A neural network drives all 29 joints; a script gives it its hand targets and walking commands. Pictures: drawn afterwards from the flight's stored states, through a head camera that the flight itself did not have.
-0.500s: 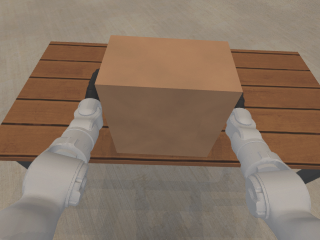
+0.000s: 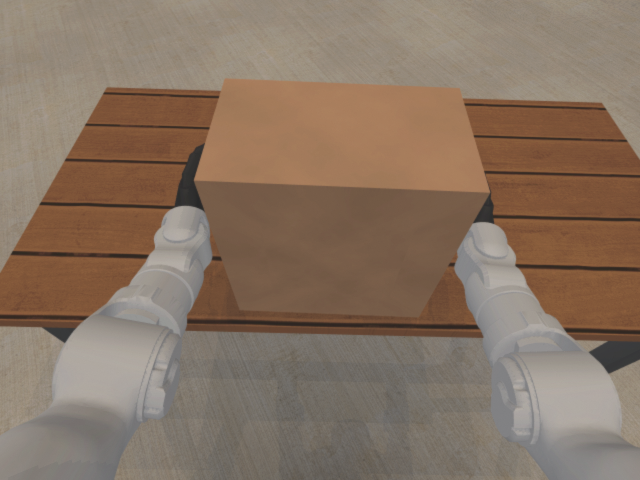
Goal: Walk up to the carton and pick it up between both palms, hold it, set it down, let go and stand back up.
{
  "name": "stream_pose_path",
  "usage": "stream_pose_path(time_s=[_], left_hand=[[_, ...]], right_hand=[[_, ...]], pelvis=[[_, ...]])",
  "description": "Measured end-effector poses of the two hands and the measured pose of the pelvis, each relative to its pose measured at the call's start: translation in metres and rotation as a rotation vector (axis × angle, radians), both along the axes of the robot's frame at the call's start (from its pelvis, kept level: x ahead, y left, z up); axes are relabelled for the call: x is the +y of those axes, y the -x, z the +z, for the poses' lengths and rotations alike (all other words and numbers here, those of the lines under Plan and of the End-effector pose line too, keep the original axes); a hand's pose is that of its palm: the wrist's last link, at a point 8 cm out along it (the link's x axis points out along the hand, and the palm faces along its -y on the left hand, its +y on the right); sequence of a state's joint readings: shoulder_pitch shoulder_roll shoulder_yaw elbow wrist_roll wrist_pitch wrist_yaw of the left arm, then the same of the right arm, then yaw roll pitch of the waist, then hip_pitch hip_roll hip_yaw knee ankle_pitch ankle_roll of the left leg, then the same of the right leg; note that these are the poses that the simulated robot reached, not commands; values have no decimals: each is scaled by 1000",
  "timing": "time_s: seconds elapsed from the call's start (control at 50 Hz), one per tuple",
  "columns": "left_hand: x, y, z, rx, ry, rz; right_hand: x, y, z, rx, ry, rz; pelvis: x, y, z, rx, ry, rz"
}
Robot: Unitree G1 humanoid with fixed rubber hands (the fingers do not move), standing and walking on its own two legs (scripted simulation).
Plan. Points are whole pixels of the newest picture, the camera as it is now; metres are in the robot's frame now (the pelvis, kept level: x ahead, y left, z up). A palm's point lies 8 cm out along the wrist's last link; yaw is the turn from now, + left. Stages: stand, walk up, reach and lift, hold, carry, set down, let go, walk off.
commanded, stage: reach and lift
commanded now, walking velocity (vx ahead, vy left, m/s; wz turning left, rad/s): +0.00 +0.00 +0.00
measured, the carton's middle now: (334, 214) +0.45 -0.04 +0.06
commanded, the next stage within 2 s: none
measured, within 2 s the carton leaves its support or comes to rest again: leaves its support in 0.90 s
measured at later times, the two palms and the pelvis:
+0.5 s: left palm (193, 210) +0.46 +0.14 +0.07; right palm (472, 231) +0.41 -0.22 +0.06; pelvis +0.03 +0.01 +0.02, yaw +1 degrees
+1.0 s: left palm (187, 216) +0.44 +0.14 +0.08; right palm (476, 235) +0.40 -0.22 +0.07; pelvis +0.02 +0.01 +0.02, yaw +1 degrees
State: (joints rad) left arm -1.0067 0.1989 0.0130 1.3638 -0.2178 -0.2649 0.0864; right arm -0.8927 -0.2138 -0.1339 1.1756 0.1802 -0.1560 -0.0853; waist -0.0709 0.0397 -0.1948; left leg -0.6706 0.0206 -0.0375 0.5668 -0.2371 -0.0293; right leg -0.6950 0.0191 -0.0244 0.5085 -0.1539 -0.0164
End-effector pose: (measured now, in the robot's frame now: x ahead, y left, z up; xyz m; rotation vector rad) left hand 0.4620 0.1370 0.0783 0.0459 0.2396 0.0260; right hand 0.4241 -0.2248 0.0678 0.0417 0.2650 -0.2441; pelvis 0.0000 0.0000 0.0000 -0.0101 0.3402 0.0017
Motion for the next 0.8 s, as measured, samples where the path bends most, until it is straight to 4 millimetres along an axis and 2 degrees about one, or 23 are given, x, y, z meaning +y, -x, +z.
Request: stream_pose_path(time_s=[0.14, 0.32, 0.58, 0.8], left_hand=[[0, 2, 0, -13, 17, 3], [1, 10, -1, -24, 41, -14], [1, 5, -7, -25, 49, -15], [2, 9, -5, -64, 44, -18]], right_hand=[[0, 2, 1, -18, 18, 5], [4, 15, -2, -57, 33, 4], [4, 13, -6, -61, 72, -3], [5, 18, -2, -88, 118, 5]], pelvis=[[1, -2, 5, -21, -1, 11], [6, -14, 15, -100, -4, 24], [14, -32, 18, -129, 6, 11], [15, -34, 18, -117, 14, 14]])
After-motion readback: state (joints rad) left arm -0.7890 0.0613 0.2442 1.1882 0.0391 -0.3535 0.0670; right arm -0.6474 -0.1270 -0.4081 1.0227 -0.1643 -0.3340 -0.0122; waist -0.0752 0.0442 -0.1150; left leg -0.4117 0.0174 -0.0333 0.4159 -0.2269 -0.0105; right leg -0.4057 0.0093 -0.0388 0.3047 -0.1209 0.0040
